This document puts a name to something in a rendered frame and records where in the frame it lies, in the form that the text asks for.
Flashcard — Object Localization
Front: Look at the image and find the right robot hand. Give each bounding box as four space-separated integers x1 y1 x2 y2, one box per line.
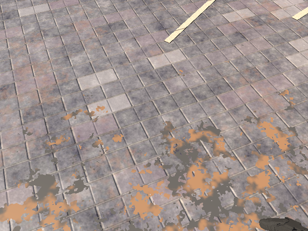
259 217 308 231

